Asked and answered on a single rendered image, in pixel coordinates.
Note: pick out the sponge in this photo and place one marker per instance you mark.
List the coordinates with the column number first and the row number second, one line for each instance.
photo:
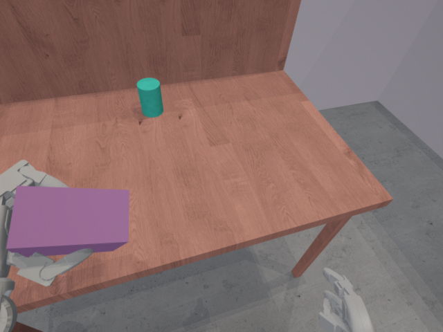
column 62, row 220

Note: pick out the robot left forearm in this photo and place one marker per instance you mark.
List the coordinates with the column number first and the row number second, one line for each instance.
column 8, row 309

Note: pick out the robot left hand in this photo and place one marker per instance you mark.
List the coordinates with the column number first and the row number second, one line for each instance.
column 38, row 267

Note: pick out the robot right hand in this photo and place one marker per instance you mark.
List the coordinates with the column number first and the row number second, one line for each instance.
column 351, row 314

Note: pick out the table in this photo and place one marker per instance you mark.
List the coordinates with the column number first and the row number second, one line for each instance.
column 238, row 157

